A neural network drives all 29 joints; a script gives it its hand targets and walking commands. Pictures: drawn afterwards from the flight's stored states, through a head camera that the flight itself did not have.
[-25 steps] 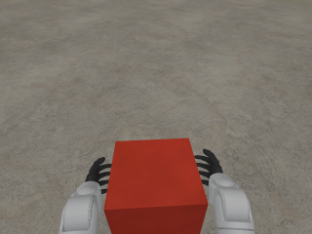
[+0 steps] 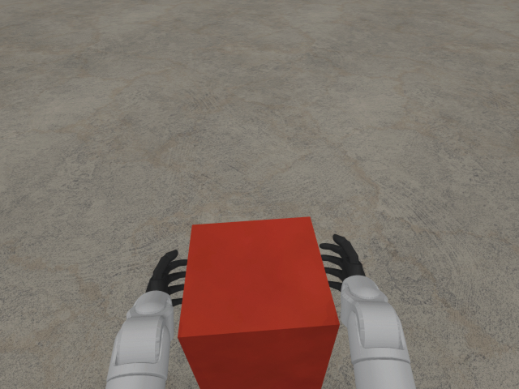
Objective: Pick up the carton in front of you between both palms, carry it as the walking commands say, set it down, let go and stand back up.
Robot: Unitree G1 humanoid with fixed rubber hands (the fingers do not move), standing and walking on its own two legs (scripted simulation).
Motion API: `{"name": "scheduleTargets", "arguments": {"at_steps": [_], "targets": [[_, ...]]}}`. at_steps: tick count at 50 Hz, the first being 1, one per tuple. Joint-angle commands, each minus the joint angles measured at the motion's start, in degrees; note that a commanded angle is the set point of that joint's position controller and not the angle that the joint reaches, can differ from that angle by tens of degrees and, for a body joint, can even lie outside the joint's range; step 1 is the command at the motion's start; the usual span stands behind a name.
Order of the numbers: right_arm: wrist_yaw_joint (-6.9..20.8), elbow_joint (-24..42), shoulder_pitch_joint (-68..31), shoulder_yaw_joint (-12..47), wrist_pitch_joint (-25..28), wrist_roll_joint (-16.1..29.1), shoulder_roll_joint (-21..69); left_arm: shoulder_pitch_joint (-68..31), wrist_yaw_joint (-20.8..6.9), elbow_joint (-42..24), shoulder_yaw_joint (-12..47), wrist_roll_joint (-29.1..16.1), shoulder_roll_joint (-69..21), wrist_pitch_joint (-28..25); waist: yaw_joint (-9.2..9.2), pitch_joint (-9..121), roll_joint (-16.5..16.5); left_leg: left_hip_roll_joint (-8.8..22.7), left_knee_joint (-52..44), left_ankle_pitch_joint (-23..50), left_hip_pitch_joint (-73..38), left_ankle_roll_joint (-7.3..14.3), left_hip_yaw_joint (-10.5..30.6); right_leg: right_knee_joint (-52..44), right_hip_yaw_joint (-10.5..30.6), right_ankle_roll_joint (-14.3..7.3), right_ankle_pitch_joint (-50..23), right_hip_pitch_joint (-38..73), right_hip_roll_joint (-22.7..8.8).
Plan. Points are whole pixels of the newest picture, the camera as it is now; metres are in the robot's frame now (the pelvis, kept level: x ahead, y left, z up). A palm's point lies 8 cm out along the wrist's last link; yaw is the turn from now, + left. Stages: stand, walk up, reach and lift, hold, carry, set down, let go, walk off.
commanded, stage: carry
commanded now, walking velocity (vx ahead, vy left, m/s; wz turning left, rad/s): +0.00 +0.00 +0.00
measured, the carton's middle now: (257, 309) +0.30 +0.00 -0.06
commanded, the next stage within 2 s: hold in 0.20 s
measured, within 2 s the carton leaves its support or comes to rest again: neither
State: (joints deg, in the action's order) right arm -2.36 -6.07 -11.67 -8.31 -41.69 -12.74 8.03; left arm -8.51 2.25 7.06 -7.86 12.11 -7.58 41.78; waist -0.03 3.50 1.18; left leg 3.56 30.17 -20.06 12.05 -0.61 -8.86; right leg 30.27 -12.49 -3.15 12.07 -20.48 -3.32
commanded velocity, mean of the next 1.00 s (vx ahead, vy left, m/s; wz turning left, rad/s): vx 0.00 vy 0.00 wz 0.00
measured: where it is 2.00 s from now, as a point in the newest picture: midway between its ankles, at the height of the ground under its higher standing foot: outside the picture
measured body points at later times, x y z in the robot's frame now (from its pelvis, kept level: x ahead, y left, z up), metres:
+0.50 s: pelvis -0.02 +0.01 +0.01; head -0.04 -0.01 +0.46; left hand +0.26 +0.16 +0.02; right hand +0.28 -0.14 +0.04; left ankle -0.05 +0.13 -0.73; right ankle +0.04 -0.10 -0.73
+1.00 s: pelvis -0.04 +0.00 +0.01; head -0.07 -0.03 +0.45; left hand +0.25 +0.15 +0.03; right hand +0.28 -0.15 +0.05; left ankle -0.05 +0.13 -0.73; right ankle +0.04 -0.10 -0.73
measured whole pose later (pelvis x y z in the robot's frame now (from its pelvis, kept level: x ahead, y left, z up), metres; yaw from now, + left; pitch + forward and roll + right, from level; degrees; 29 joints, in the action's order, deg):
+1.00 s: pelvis -0.04 +0.00 +0.01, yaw +2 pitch -7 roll +0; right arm -0.8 -15.2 -17.1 -13.5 -38.4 -16.6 9.2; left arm -14.1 1.3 20.6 -12.0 14.8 -8.5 39.3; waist -1.0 -1.4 3.7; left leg -1.4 25.0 -15.4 3.0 0.0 5.3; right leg 23.1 1.0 -1.2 7.0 -9.4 2.0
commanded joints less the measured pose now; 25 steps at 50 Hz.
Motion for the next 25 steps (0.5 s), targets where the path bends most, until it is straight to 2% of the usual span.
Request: {"name": "scheduleTargets", "arguments": {"at_steps": [1,2,3,5,6,10,11,12,13,14,15,16,17,18,19,20,21,22,23,24,25], "targets": [[13.29,2.31,-21.31,33.48,1.11,13.93,50.72,-27.29,-13.50,-5.74,32.62,-14.34,-49.29,-2.25,0.10,17.22,-0.62,5.86,-3.45,17.16,-1.41,1.18,4.89,-1.62,7.11,0.31,-20.71,11.69,-6.78],[13.28,0.46,-19.84,32.09,1.08,13.45,51.17,-29.17,-13.51,-7.86,33.58,-14.83,-49.01,-2.53,0.13,17.03,-0.57,6.05,-3.56,16.39,-1.53,1.39,4.97,-1.55,7.35,0.34,-20.34,11.46,-7.12],[13.28,2.15,-21.35,32.49,1.37,13.74,51.49,-29.33,-13.63,-6.22,33.31,-14.81,-49.26,-2.48,0.01,16.65,-1.59,6.10,-4.24,15.56,-1.26,1.45,5.22,-2.44,7.41,0.38,-20.04,11.79,-7.10],[13.32,2.77,-22.98,33.03,1.52,14.13,52.12,-29.72,-13.76,-6.58,33.52,-15.14,-50.39,-2.73,0.01,16.44,-1.39,5.30,-5.14,12.40,-1.02,1.26,5.32,-2.57,8.18,0.36,-16.35,11.43,-7.27],[13.39,1.34,-22.55,32.36,1.57,14.31,52.22,-30.63,-13.90,-7.11,33.47,-15.31,-50.31,-2.82,0.03,15.66,-0.09,5.62,-4.64,11.26,-0.55,1.38,4.89,-2.98,7.89,0.40,-16.70,10.81,-6.93],[13.60,1.17,-22.02,33.11,1.29,14.66,52.83,-31.14,-13.95,-8.21,34.59,-15.77,-50.55,-2.88,0.24,17.16,-1.73,5.73,-4.92,12.76,-1.05,1.34,5.01,-2.42,7.04,0.64,-17.46,12.01,-6.84],[13.33,0.75,-14.57,30.94,1.85,13.54,53.81,-24.43,-14.66,-5.93,32.23,-13.27,-50.59,-3.20,-2.38,11.62,2.43,-8.73,-7.91,25.37,3.75,2.40,13.96,-5.03,18.35,0.87,-32.33,27.69,6.68],[12.67,2.89,-16.67,31.23,2.87,13.78,51.88,-25.34,-14.40,-5.92,30.30,-13.04,-47.77,-4.28,-1.62,13.76,2.46,-7.60,-8.23,29.39,2.60,2.56,15.25,-4.80,19.83,1.82,-36.18,30.64,6.04],[12.15,2.69,-17.58,31.19,3.12,12.64,51.11,-25.39,-14.14,-7.76,29.67,-12.73,-47.70,-5.42,0.54,16.54,1.15,-7.57,-10.05,24.64,2.98,2.66,15.63,-4.03,19.29,2.30,-36.72,36.17,5.83],[12.00,4.84,-17.84,32.56,3.35,13.73,51.70,-25.88,-13.99,-7.45,30.32,-12.56,-48.55,-5.51,0.63,12.51,1.06,-7.51,-10.98,23.47,5.62,2.90,15.50,-4.91,19.40,2.50,-35.01,34.68,5.51],[11.90,4.25,-18.03,31.74,3.36,13.55,51.60,-27.14,-13.81,-9.32,30.86,-12.90,-46.95,-5.98,-0.99,14.08,-0.88,-7.45,-10.33,26.38,3.74,2.67,16.17,-4.77,19.45,2.86,-37.54,35.45,6.13],[11.69,5.02,-17.74,32.38,3.09,13.75,50.30,-25.81,-13.47,-8.39,30.51,-13.04,-45.89,-5.99,0.56,14.72,-2.03,-7.48,-11.08,26.94,3.05,2.38,16.33,-5.25,19.51,3.57,-38.12,36.54,6.78],[11.61,3.02,-17.84,32.51,2.97,13.15,49.85,-27.57,-13.38,-7.30,29.70,-12.84,-46.52,-6.26,-0.38,16.34,-2.32,-7.79,-10.82,23.12,0.94,2.32,16.25,-6.43,19.70,2.83,-32.78,36.27,6.07],[12.06,0.71,-18.13,31.88,2.87,12.33,50.37,-28.94,-13.29,-7.27,29.80,-12.40,-46.62,-6.20,-0.25,13.42,-2.75,-6.72,-13.05,17.89,1.93,2.71,16.46,-6.03,18.53,3.24,-27.54,33.99,6.38],[12.01,1.14,-19.39,32.50,2.92,13.14,52.79,-30.86,-13.62,-5.38,30.28,-12.81,-46.64,-6.46,0.26,14.22,-3.50,-7.04,-12.30,15.94,3.63,3.03,16.66,-6.06,18.52,2.95,-22.15,35.98,6.88],[12.29,-1.18,-18.91,30.18,2.83,12.18,52.01,-30.57,-13.61,-5.65,29.32,-12.09,-47.48,-6.56,-0.13,11.77,-0.57,-7.23,-11.77,17.57,3.94,2.70,16.42,-6.53,19.21,2.68,-22.16,34.02,6.61],[12.55,-1.05,-20.45,30.99,3.13,12.55,53.82,-32.37,-13.78,-5.11,29.45,-12.31,-47.54,-6.76,-0.65,12.61,-1.85,-7.01,-11.97,15.91,4.15,2.71,16.69,-6.41,18.57,2.92,-20.52,32.80,7.18],[13.00,-2.94,-20.81,31.05,3.17,12.55,54.11,-33.06,-13.63,-5.28,29.63,-12.68,-48.72,-7.08,0.15,13.25,-2.57,-7.24,-12.10,16.48,2.61,2.68,16.87,-6.14,18.49,2.99,-20.83,32.91,7.47],[13.03,-2.98,-19.03,31.02,2.99,12.39,54.70,-33.73,-13.84,-4.85,30.79,-13.13,-49.31,-6.82,-1.64,12.77,-1.47,-8.00,-11.74,16.57,2.06,2.62,16.13,-6.98,18.92,3.24,-20.69,32.21,7.24],[13.25,-3.96,-19.67,30.34,3.07,12.17,55.45,-33.29,-14.09,-3.41,30.10,-13.15,-49.56,-6.59,-0.38,12.73,-1.25,-7.40,-13.05,16.12,3.86,2.61,16.91,-6.76,18.72,3.07,-20.24,33.67,7.53],[13.33,-4.45,-20.20,30.07,2.93,12.15,55.12,-33.89,-14.22,-3.25,30.14,-12.97,-51.13,-6.76,-0.45,12.63,-0.16,-7.29,-12.52,13.58,6.09,2.66,16.69,-6.71,19.09,2.54,-18.34,36.32,6.92]]}}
